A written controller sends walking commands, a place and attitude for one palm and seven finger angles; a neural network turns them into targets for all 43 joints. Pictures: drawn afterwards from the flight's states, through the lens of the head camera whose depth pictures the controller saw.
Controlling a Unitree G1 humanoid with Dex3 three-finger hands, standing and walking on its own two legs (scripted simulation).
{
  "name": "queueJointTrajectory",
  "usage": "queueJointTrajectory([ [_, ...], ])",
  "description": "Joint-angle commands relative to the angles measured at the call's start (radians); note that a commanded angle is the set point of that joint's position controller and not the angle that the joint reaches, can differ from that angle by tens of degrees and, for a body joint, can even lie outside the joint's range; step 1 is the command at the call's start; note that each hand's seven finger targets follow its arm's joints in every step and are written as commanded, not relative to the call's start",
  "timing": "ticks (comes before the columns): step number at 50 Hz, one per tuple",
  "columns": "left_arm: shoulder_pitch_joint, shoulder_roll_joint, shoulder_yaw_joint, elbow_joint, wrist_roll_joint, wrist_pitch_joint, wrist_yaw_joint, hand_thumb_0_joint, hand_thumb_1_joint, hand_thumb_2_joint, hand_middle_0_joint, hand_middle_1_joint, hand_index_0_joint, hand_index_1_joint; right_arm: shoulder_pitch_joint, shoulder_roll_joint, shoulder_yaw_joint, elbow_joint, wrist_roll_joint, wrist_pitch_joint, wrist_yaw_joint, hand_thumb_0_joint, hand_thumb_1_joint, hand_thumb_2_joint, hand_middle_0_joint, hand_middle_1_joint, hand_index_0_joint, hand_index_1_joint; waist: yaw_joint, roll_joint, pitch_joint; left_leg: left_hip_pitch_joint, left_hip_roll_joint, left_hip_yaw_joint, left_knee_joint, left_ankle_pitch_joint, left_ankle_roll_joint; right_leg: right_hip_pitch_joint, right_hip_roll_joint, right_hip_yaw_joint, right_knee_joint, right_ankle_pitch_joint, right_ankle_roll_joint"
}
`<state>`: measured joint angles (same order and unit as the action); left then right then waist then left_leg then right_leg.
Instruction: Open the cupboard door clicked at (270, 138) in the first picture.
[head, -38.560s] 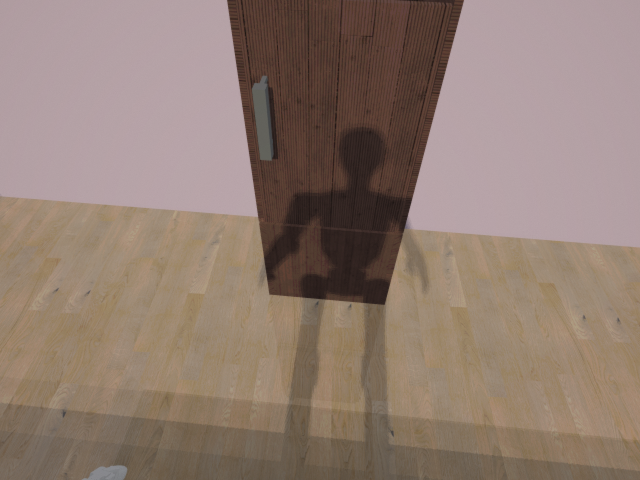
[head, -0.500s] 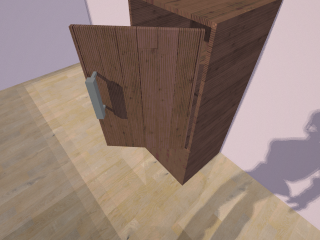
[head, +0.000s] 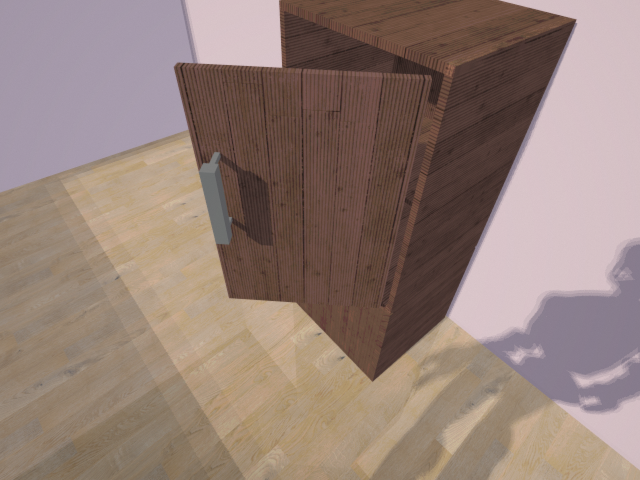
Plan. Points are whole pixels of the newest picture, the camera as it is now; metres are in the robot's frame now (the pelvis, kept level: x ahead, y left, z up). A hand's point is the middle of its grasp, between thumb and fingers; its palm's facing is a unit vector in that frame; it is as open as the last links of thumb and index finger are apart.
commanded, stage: shuffle to correct the standing spot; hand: left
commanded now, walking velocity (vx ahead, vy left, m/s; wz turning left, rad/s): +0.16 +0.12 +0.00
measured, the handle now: (220, 199) +0.59 +0.23 +0.01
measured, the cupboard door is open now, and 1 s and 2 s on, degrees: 46 46 46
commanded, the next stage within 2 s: come to a stop and stand still in 0.16 s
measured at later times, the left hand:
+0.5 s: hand out of the picture +0.02 +0.19 -0.19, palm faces +0.04 -0.99 -0.13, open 7.3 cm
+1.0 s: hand out of the picture +0.08 +0.18 -0.17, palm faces +0.00 -0.98 -0.22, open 7.3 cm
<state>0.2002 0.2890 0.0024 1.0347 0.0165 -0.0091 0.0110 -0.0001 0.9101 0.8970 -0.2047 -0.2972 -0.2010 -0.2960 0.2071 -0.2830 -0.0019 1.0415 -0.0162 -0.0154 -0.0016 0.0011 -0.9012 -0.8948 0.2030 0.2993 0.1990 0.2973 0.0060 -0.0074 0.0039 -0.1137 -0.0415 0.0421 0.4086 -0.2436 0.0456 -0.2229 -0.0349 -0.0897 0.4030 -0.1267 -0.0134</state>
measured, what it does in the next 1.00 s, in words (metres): steps on the spot: right foot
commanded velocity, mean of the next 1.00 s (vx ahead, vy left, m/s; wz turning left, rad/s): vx -0.01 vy -0.01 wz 0.00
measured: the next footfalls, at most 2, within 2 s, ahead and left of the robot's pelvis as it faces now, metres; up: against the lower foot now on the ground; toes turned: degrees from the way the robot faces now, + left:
right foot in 0.76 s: +0.10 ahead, -0.12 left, +0.00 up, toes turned -1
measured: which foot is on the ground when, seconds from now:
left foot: down 0.00-1.00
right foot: down 0.00-0.50, up 0.52-0.74, down 0.76-1.00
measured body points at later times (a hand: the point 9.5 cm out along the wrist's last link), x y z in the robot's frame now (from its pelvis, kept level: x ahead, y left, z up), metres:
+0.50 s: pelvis +0.05 +0.04 -0.01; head +0.06 +0.06 +0.44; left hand +0.02 +0.24 -0.18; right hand -0.01 -0.16 -0.16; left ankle -0.01 +0.09 -0.74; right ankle +0.06 -0.11 -0.74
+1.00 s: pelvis +0.01 +0.00 -0.01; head -0.01 +0.00 +0.44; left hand +0.08 +0.23 -0.15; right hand +0.07 -0.24 -0.15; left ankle +0.02 +0.09 -0.74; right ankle +0.06 -0.12 -0.74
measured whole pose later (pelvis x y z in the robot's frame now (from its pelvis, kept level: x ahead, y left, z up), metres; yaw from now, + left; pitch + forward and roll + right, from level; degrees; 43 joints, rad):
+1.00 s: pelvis +0.01 +0.00 -0.01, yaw -1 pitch -3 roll +0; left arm 0.25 0.17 -0.01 0.99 0.02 0.01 0.03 0.00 0.91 0.90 -0.20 -0.30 -0.20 -0.30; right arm 0.25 -0.19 -0.02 0.97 -0.02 0.00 -0.02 0.00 -0.90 -0.90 0.20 0.30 0.20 0.30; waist -0.01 0.01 0.00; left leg -0.18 -0.02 0.07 0.52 -0.29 0.05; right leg -0.25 -0.03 -0.04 0.54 -0.23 -0.01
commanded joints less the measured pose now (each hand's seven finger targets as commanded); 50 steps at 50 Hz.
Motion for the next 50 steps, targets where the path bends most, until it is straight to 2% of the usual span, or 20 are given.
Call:
queueJointTrajectory([
  [1,0.021,0.105,0.022,-0.033,0.0,-0.018,0.011,0.0,0.9,0.9,-0.2,-0.3,-0.2,-0.3,0.003,-0.128,-0.021,-0.031,-0.005,-0.01,-0.007,0.0,-0.9,-0.9,0.2,0.3,0.2,0.3,-0.001,-0.005,0.02,-0.15,0.136,-0.12,-0.128,-0.06,-0.007,0.097,-0.109,0.144,-0.088,-0.111,-0.013],
  [6,0.102,0.066,0.022,-0.021,0.007,0.001,0.016,0.0,0.9,0.9,-0.2,-0.3,-0.2,-0.3,0.087,-0.061,-0.007,-0.001,-0.009,0.016,-0.006,0.0,-0.9,-0.9,0.2,0.3,0.2,0.3,-0.002,-0.059,0.089,-0.192,0.091,-0.069,-0.063,-0.191,-0.011,0.018,-0.135,0.211,-0.129,-0.359,-0.032],
  [10,0.153,0.057,0.037,-0.022,0.006,0.0,0.018,0.0,0.9,0.9,-0.2,-0.3,-0.2,-0.3,0.144,-0.025,-0.008,0.007,-0.006,0.011,-0.009,0.0,-0.9,-0.9,0.2,0.3,0.2,0.3,-0.004,-0.047,0.086,-0.186,0.075,-0.043,-0.001,-0.17,-0.006,-0.001,-0.16,0.246,-0.12,-0.382,-0.066],
  [14,0.176,-0.002,0.038,-0.024,0.008,0.003,0.021,0.0,0.9,0.9,-0.2,-0.3,-0.2,-0.3,0.198,-0.003,-0.01,0.014,-0.002,0.001,-0.017,0.0,-0.9,-0.9,0.2,0.3,0.2,0.3,-0.01,0.032,0.127,-0.178,0.121,-0.104,-0.067,-0.16,0.017,-0.047,-0.102,0.153,-0.005,-0.292,-0.053],
  [16,0.176,-0.07,0.019,-0.017,0.012,0.003,0.023,0.0,0.9,0.9,-0.2,-0.3,-0.2,-0.3,0.211,-0.01,-0.012,0.024,0.004,-0.011,-0.029,0.0,-0.9,-0.9,0.2,0.3,0.2,0.3,-0.007,0.105,0.115,-0.137,0.205,-0.186,-0.139,0.051,0.039,-0.032,-0.035,0.027,0.113,-0.104,-0.012],
  [19,0.225,-0.104,0.007,0.024,-0.001,0.001,0.04,0.0,0.9,0.9,-0.2,-0.3,-0.2,-0.3,0.237,0.017,-0.008,0.056,0.012,-0.026,-0.056,0.0,-0.9,-0.9,0.2,0.3,0.2,0.3,0.003,0.067,0.059,-0.015,0.207,-0.141,-0.024,0.721,0.011,0.032,-0.04,0.035,0.093,0.04,0.0],
  [21,0.255,-0.099,0.012,0.042,-0.01,0.002,0.05,0.0,0.9,0.9,-0.2,-0.3,-0.2,-0.3,0.255,0.017,-0.014,0.068,0.017,-0.029,-0.068,0.0,-0.9,-0.9,0.2,0.3,0.2,0.3,0.0,0.071,0.026,0.032,0.197,-0.117,0.011,0.92,-0.032,0.075,-0.044,0.044,0.092,0.133,-0.004],
  [24,0.234,-0.097,0.027,0.013,-0.008,0.024,0.059,0.0,0.9,0.9,-0.2,-0.3,-0.2,-0.3,0.288,0.021,-0.033,0.075,0.018,-0.017,-0.08,0.0,-0.9,-0.9,0.2,0.3,0.2,0.3,-0.013,0.113,0.063,0.095,0.24,-0.136,0.006,1.129,-0.051,-0.02,-0.016,0.026,0.16,-0.033,-0.001],
  [27,0.173,-0.094,0.045,-0.048,0.001,0.046,0.057,0.0,0.9,0.9,-0.2,-0.3,-0.2,-0.3,0.318,0.021,-0.051,0.069,0.007,-0.003,-0.092,0.0,-0.9,-0.9,0.2,0.3,0.2,0.3,-0.035,0.126,0.084,0.173,0.325,-0.198,-0.001,1.204,0.036,-0.189,0.009,0.042,0.32,-0.303,-0.004],
  [30,0.114,-0.116,0.059,-0.087,0.001,0.047,0.046,0.0,0.9,0.9,-0.2,-0.3,-0.2,-0.3,0.263,0.025,-0.058,0.046,-0.005,0.001,-0.09,0.0,-0.9,-0.9,0.2,0.3,0.2,0.3,-0.031,0.101,0.087,0.092,0.347,-0.209,-0.015,1.003,0.133,-0.205,-0.003,0.09,0.423,-0.314,-0.002],
  [32,0.111,-0.124,0.058,-0.093,0.0,0.044,0.04,0.0,0.9,0.9,-0.2,-0.3,-0.2,-0.3,0.213,0.03,-0.059,0.032,-0.01,0.0,-0.085,0.0,-0.9,-0.9,0.2,0.3,0.2,0.3,-0.014,0.111,0.075,0.058,0.331,-0.189,-0.015,0.89,0.142,-0.166,-0.006,0.096,0.372,-0.29,-0.001],
  [35,0.136,-0.12,0.054,-0.085,0.001,0.033,0.036,0.0,0.9,0.9,-0.2,-0.3,-0.2,-0.3,0.181,0.031,-0.061,0.031,-0.006,0.001,-0.071,0.0,-0.9,-0.9,0.2,0.3,0.2,0.3,0.005,0.109,0.055,0.005,0.283,-0.156,0.019,0.718,0.1,-0.03,-0.003,0.057,0.172,-0.136,0.005],
  [36,0.202,-0.037,0.042,-0.016,0.006,-0.007,0.059,0.0,0.9,0.9,-0.2,-0.3,-0.2,-0.3,0.135,-0.033,-0.064,-0.02,0.023,-0.012,-0.05,0.0,-0.9,-0.9,0.2,0.3,0.2,0.3,0.039,-0.037,-0.067,0.033,0.244,-0.116,0.242,0.987,0.023,-0.004,-0.01,0.051,0.053,0.032,0.018],
  [37,0.262,0.003,0.064,-0.022,0.014,-0.028,0.052,0.0,0.9,0.9,-0.2,-0.3,-0.2,-0.3,0.105,-0.01,-0.055,-0.091,0.02,-0.021,-0.041,0.0,-0.9,-0.9,0.2,0.3,0.2,0.3,0.057,-0.046,-0.062,-0.093,0.132,-0.044,0.404,0.818,-0.053,0.163,-0.067,0.066,0.009,0.601,-0.017],
  [38,0.18,0.031,0.06,-0.052,0.004,-0.023,0.046,0.0,0.9,0.9,-0.2,-0.3,-0.2,-0.3,0.193,0.073,-0.041,-0.103,0.023,-0.023,-0.032,0.0,-0.9,-0.9,0.2,0.3,0.2,0.3,-0.021,-0.165,-0.132,-0.257,0.063,-0.037,0.413,0.078,-0.11,0.261,-0.234,0.208,0.137,0.82,-0.149],
  [39,0.109,0.019,0.041,-0.099,0.013,-0.015,0.04,0.0,0.9,0.9,-0.2,-0.3,-0.2,-0.3,0.164,0.1,-0.046,-0.106,0.02,-0.012,-0.037,0.0,-0.9,-0.9,0.2,0.3,0.2,0.3,-0.026,-0.113,-0.059,-0.252,0.056,-0.01,0.275,-0.196,-0.076,0.175,-0.274,0.163,0.126,0.738,-0.163],
  [41,0.062,0.026,0.033,-0.09,0.0,-0.008,0.043,0.0,0.9,0.9,-0.2,-0.3,-0.2,-0.3,0.183,0.098,-0.042,-0.074,0.007,0.005,-0.029,0.0,-0.9,-0.9,0.2,0.3,0.2,0.3,-0.061,0.009,-0.035,-0.074,0.065,-0.015,0.057,-0.004,-0.058,-0.001,-0.181,0.168,0.132,0.323,-0.097],
  [43,0.044,-0.006,0.028,-0.102,-0.007,0.006,0.037,0.0,0.9,0.9,-0.2,-0.3,-0.2,-0.3,0.14,0.021,-0.044,-0.09,-0.003,-0.003,-0.025,0.0,-0.9,-0.9,0.2,0.3,0.2,0.3,-0.023,0.097,0.052,-0.167,0.186,-0.149,-0.017,0.147,0.001,-0.037,-0.049,0.105,0.109,-0.079,-0.022],
  [46,0.084,-0.013,0.016,-0.083,0.006,0.012,0.029,0.0,0.9,0.9,-0.2,-0.3,-0.2,-0.3,0.049,-0.022,-0.041,-0.125,-0.004,-0.003,-0.018,0.0,-0.9,-0.9,0.2,0.3,0.2,0.3,0.006,0.041,0.167,-0.301,0.174,-0.186,-0.134,-0.215,0.012,-0.02,-0.028,0.115,0.062,-0.182,-0.022],
  [50,0.115,-0.007,0.014,-0.08,0.006,-0.001,0.023,0.0,0.9,0.9,-0.2,-0.3,-0.2,-0.3,0.078,-0.013,-0.034,-0.114,-0.007,0.005,-0.014,0.0,-0.9,-0.9,0.2,0.3,0.2,0.3,-0.014,-0.014,0.116,-0.225,0.121,-0.129,-0.1,-0.232,0.001,-0.059,-0.055,0.175,-0.042,-0.297,-0.028],
])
